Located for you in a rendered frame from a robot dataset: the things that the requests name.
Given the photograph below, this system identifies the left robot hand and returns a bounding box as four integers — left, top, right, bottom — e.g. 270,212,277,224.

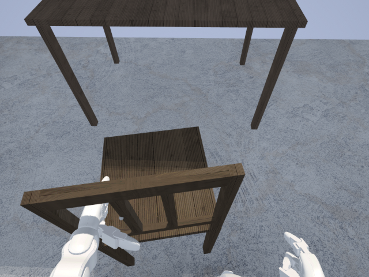
78,176,140,251

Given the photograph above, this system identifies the table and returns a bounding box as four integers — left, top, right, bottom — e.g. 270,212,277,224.
24,0,308,129

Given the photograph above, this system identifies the right robot hand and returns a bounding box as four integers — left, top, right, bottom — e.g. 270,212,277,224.
279,232,325,277

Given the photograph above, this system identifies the right robot shin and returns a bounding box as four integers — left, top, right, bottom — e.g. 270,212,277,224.
221,271,234,275

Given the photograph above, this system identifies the left robot forearm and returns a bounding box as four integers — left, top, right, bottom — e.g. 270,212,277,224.
50,227,99,277

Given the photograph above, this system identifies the chair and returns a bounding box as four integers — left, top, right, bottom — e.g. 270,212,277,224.
20,126,245,267

